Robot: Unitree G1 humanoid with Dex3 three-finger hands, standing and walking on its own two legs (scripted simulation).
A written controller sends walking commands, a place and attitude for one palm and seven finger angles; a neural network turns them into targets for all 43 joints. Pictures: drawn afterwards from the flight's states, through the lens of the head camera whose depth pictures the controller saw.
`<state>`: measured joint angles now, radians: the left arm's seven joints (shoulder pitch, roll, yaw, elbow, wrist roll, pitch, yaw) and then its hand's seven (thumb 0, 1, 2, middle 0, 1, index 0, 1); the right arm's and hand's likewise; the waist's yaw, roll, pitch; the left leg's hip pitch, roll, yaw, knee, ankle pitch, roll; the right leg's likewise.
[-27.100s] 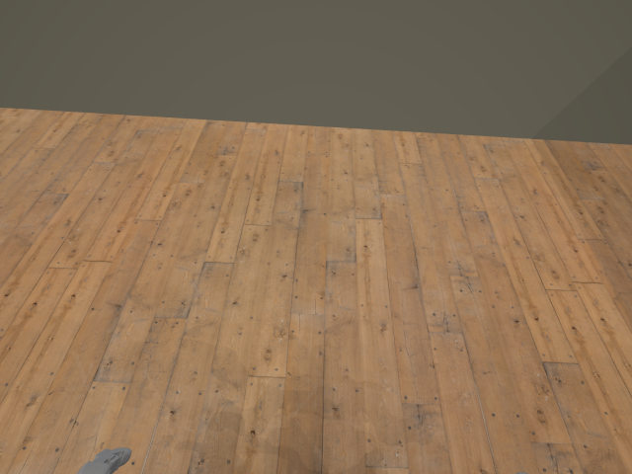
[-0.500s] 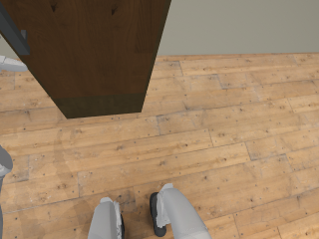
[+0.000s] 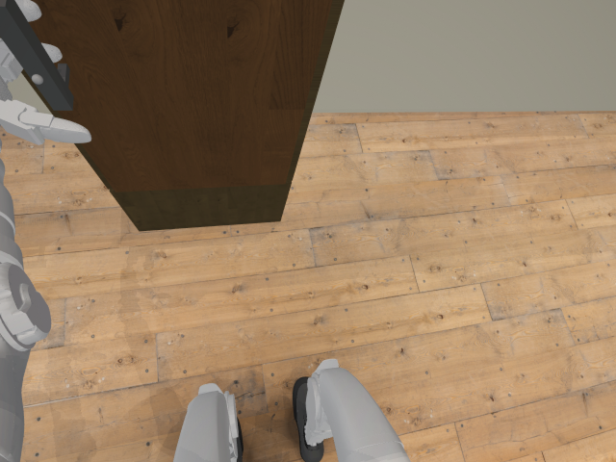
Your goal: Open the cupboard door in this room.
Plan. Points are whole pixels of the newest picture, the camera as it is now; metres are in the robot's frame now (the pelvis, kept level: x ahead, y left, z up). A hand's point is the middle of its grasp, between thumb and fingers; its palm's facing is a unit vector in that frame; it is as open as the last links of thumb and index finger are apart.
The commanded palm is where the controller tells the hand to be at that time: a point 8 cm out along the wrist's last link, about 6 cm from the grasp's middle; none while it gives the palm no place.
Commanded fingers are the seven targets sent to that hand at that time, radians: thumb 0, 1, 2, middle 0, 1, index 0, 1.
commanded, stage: slide the fingers in behind the handle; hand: left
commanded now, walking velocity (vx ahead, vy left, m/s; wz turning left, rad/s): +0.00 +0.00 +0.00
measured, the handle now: (36, 44) +0.59 +0.25 +0.06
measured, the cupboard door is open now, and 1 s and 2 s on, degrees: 0 0 13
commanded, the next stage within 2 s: close the thumb around the handle in 0.64 s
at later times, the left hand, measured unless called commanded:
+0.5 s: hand (56, 80) +0.55 +0.22 +0.05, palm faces +0.02 -1.00 -0.02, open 13.7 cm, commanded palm +0.54 +0.25 +0.05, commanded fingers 0.00 -0.50 0.30 -0.30 -1.20 -0.30 -1.20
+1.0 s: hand (57, 79) +0.55 +0.22 +0.06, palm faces +0.01 -1.00 -0.03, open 11.9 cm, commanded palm +0.54 +0.25 +0.05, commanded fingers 0.00 0.28 0.64 -0.36 -1.28 -0.36 -1.28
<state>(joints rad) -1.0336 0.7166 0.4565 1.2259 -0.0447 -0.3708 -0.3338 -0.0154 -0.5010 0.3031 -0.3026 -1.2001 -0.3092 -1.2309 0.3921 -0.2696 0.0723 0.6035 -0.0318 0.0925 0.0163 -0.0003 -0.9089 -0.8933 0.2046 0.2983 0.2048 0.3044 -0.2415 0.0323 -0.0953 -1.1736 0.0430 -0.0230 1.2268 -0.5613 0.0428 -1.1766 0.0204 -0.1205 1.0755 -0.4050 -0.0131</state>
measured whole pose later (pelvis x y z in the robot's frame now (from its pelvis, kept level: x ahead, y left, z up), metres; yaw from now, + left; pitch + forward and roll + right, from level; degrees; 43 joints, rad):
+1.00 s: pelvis +0.00 +0.01 +0.00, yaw +0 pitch +29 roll -6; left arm -1.03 0.67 0.45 1.23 -0.04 -0.39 -0.30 -0.01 -0.20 0.43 -0.33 -1.24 -0.34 -1.25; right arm 0.40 -0.26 0.07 0.61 -0.04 0.09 0.02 0.00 -0.91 -0.89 0.20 0.30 0.20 0.30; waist -0.24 0.04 -0.10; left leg -1.17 0.04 -0.01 1.23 -0.56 0.05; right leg -1.18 0.02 -0.11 1.08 -0.40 0.00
